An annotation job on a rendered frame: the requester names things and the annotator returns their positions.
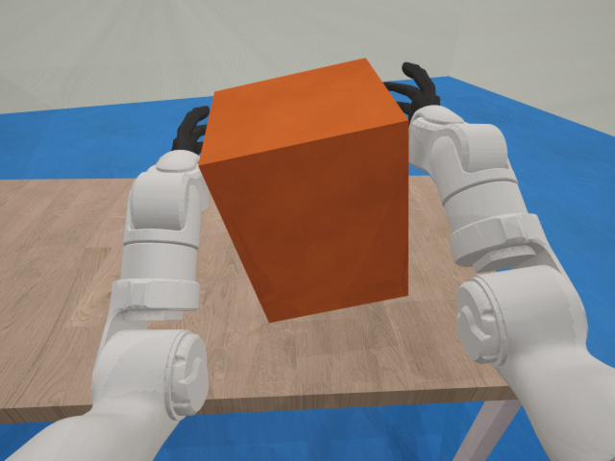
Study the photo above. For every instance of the robot right upper arm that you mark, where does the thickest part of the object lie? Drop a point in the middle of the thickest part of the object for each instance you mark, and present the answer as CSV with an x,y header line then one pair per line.
x,y
528,324

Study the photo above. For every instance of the robot left hand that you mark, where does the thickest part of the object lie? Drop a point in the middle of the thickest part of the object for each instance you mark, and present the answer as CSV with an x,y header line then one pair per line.
x,y
188,133

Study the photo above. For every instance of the robot right forearm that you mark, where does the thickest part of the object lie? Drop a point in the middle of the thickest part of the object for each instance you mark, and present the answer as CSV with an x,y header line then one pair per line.
x,y
491,227

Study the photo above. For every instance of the robot left forearm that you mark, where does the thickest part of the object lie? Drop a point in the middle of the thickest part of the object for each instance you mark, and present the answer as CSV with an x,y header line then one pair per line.
x,y
161,239

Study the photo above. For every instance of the robot left upper arm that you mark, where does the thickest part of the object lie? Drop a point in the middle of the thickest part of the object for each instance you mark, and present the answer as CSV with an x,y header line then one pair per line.
x,y
145,382

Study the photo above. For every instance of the carton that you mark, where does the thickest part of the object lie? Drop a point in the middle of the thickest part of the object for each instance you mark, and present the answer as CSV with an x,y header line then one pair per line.
x,y
309,173

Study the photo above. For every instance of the robot right hand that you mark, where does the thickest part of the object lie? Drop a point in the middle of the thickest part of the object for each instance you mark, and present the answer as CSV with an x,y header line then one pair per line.
x,y
425,96

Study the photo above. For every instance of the table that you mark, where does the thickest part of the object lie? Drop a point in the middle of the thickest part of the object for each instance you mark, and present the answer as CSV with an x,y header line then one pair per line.
x,y
61,248

